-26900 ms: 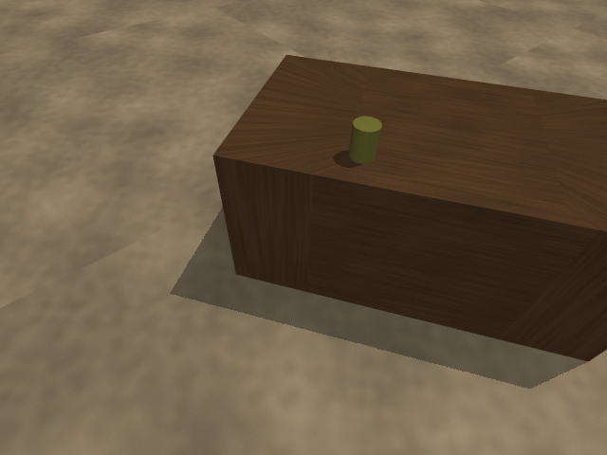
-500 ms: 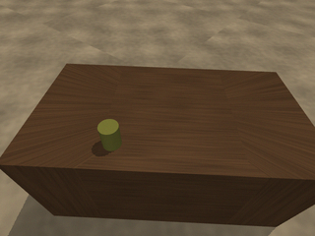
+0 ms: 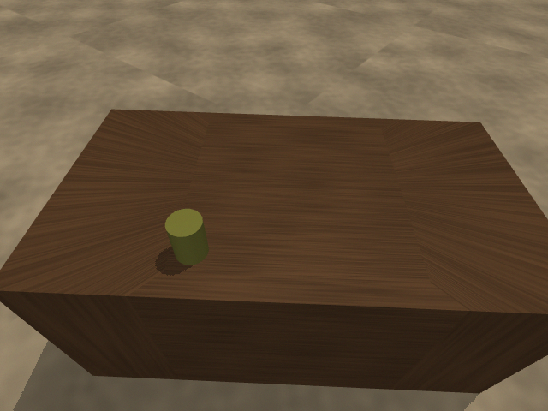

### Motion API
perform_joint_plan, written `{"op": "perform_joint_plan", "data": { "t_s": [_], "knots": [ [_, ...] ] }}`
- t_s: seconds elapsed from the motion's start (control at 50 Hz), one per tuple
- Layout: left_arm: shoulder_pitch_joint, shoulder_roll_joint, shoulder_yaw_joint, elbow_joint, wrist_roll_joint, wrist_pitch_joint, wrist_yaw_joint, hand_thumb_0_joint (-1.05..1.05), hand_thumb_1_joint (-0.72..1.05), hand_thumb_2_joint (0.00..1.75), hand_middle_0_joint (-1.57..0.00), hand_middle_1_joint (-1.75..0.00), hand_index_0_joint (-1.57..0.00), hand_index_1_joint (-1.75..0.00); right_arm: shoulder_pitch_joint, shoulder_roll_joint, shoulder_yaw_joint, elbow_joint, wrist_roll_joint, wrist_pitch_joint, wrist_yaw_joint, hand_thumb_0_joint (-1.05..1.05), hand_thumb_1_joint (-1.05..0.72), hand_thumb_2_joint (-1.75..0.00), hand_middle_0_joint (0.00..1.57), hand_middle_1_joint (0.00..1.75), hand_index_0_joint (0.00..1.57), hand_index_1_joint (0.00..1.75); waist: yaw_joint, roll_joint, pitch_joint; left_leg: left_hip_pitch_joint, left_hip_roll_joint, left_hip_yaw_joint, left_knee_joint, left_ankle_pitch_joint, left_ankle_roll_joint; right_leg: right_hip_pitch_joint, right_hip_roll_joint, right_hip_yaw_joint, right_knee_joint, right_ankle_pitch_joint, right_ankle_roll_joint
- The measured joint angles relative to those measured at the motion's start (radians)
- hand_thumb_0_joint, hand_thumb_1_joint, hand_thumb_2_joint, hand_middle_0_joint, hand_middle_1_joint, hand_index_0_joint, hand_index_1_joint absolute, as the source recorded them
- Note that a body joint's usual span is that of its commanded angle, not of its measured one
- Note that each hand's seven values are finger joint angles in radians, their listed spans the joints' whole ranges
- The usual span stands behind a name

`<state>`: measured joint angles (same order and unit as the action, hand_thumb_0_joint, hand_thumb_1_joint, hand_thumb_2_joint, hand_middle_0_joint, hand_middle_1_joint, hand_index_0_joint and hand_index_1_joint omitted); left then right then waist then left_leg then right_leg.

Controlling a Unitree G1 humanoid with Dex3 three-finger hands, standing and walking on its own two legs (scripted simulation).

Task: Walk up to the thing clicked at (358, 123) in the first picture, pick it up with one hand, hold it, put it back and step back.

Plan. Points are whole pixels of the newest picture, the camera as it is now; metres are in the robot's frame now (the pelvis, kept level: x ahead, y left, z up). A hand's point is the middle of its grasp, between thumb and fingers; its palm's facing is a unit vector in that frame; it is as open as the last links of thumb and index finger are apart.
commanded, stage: stand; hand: left
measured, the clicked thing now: (188, 237) +0.51 +0.19 -0.13
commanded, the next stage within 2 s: step back in 1.00 s
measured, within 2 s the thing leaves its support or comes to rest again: neither
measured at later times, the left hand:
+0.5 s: hand out of the picture +0.09 +0.25 -0.16, palm faces +0.00 -0.94 -0.34, open 7.4 cm
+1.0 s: hand out of the picture +0.09 +0.25 -0.15, palm faces +0.00 -0.94 -0.35, open 7.4 cm
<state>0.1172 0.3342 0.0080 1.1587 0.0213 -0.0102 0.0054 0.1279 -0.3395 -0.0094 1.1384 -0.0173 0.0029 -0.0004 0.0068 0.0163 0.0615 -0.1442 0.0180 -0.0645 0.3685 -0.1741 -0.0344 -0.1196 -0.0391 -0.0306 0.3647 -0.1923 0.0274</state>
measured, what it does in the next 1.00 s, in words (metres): stands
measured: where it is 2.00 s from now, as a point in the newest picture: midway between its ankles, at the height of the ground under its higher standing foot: outside the picture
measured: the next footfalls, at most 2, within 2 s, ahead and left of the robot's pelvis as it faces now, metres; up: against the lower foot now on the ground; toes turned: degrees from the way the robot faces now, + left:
right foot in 1.72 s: -0.08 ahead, -0.06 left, +0.00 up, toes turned -1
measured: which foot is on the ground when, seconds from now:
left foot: down 0.00-1.00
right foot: down 0.00-1.00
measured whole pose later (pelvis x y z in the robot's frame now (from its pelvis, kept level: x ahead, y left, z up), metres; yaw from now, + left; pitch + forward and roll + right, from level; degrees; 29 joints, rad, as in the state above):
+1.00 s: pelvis +0.02 +0.00 +0.00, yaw +0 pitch -3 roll +0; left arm 0.11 0.34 0.02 1.14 0.02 0.00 0.00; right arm 0.11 -0.35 0.00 1.13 -0.01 0.00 0.00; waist 0.01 0.01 0.06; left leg -0.11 0.02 -0.06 0.34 -0.18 -0.04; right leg -0.09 -0.04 -0.03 0.34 -0.20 0.03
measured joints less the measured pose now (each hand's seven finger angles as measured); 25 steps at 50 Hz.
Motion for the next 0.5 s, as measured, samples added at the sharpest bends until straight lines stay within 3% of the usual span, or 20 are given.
{"op": "perform_joint_plan", "data": {
  "t_s": [0.5],
  "knots": [
    [-0.016, -0.005, 0.008, -0.009, -0.006, 0.003, -0.002, 0.00, 0.91, 0.89, -0.21, -0.30, -0.20, -0.30, -0.022, -0.007, 0.007, -0.007, 0.003, -0.005, -0.006, 0.01, -0.90, -0.90, 0.21, 0.30, 0.20, 0.30, 0.004, -0.001, 0.000, 0.026, 0.003, 0.003, -0.021, -0.013, -0.001, 0.025, 0.001, 0.001, -0.022, -0.012, 0.000]
  ]
}}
